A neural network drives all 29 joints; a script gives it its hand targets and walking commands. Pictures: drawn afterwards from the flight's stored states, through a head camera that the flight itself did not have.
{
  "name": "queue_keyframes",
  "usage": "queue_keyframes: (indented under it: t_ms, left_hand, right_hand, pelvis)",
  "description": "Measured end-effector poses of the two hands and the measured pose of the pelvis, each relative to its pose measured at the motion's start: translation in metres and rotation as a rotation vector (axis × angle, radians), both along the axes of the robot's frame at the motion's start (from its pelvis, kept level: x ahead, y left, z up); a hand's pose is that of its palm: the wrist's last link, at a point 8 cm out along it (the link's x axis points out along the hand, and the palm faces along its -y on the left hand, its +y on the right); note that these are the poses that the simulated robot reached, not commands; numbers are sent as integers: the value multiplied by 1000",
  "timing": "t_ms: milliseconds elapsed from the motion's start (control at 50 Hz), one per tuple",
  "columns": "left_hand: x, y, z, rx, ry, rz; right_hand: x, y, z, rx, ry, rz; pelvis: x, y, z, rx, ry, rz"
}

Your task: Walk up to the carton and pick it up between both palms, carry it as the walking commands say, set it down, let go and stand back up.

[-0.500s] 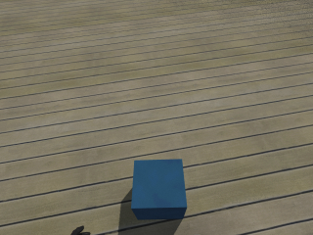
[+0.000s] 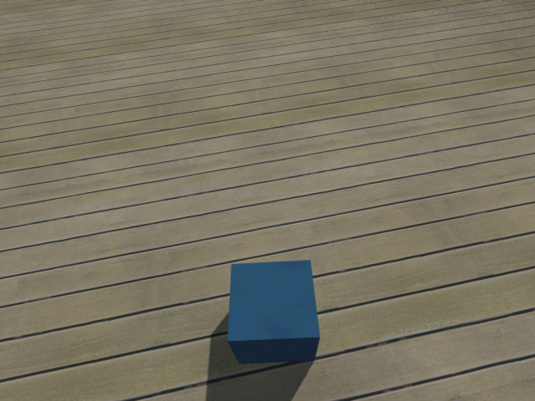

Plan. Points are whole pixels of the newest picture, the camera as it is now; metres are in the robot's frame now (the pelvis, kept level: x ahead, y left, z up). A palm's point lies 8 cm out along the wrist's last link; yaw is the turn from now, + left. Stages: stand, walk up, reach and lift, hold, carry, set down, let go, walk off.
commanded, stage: walk up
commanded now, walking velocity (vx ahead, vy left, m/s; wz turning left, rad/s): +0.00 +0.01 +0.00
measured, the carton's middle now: (273, 313) +0.47 +0.02 -0.63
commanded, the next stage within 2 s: stand in 0.28 s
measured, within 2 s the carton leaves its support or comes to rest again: neither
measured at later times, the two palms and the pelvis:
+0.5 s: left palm out of the picture +0.04 +0.26 -0.13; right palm out of the picture +0.02 -0.22 -0.15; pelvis +0.00 +0.01 +0.00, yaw +0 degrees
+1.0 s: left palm (146, 379) +0.18 +0.23 -0.13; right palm (425, 393) +0.15 -0.23 -0.14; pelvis +0.00 +0.01 -0.02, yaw -3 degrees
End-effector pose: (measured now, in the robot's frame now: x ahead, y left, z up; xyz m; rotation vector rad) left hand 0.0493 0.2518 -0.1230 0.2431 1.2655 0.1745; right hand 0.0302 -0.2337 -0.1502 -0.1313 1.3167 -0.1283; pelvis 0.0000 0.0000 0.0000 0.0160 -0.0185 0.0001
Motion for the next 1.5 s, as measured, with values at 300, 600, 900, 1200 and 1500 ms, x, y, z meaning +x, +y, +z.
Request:
queue_keyframes:
  t_ms: [300,600,900,1200,1500]
  left_hand:
    - [-10,9,-3,-21,-1,6]
    - [-8,9,-3,-21,5,7]
    - [133,-23,3,-67,-71,-114]
    - [144,-23,-36,-106,-141,-139]
    - [216,-32,-53,-121,-255,-157]
  right_hand:
    - [-14,15,4,-4,25,-5]
    - [-10,16,4,0,22,-4]
    - [103,-3,21,-47,-68,18]
    - [121,23,-17,14,-157,46]
    - [194,27,-26,-31,-311,53]
  pelvis:
    - [-7,12,2,-21,-1,5]
    - [-3,11,2,-20,6,5]
    - [-8,11,-17,5,69,-46]
    - [-13,12,-43,11,323,-37]
    - [-55,18,-68,11,378,-39]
